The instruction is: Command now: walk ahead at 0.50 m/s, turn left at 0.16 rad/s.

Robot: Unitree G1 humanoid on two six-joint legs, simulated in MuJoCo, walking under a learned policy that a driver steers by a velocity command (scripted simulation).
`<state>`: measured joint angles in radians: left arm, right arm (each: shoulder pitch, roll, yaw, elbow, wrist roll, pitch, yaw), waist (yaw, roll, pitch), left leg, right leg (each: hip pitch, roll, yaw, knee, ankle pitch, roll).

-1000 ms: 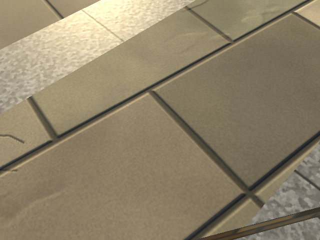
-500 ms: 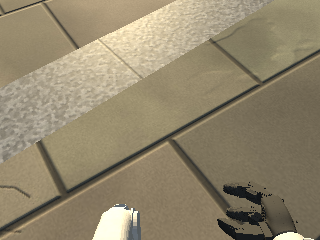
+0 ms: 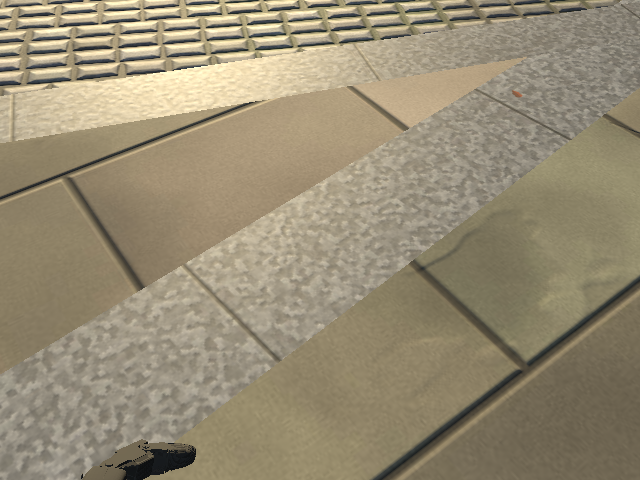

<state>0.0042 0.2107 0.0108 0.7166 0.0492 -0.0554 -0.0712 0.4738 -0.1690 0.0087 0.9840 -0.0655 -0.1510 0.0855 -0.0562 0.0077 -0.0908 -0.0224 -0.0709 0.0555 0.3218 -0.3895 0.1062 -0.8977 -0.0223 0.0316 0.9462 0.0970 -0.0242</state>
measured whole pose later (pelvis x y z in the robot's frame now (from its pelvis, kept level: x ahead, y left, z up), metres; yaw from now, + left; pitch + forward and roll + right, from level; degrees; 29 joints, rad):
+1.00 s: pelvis +0.59 +0.12 +0.01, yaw +31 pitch +4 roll +1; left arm 0.01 0.26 0.04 0.71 0.00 -0.10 -0.01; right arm 0.33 -0.27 -0.08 0.72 0.02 -0.05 -0.01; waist -0.08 -0.03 0.01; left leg -0.18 -0.11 -0.13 0.43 -0.30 0.06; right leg -0.63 -0.06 0.08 0.60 0.01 0.05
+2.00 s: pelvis +1.03 +0.41 +0.01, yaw +25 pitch +2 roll +2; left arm 0.12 0.26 0.06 0.75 -0.02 -0.04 -0.03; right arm 0.34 -0.26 -0.07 0.83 0.00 -0.09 -0.01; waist -0.07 -0.04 0.01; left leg 0.03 -0.03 0.18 0.22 -0.29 0.02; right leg -0.69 -0.09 0.04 0.71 0.06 -0.02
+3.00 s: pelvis +1.44 +0.53 +0.00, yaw +5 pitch -1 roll +1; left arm 0.24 0.23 0.04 0.76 0.03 0.03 0.03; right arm 0.16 -0.22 -0.02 0.82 -0.02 -0.02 0.01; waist -0.01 0.01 0.02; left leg -0.33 -0.02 0.02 0.52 -0.18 0.02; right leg -0.27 -0.03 0.06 0.58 -0.30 0.04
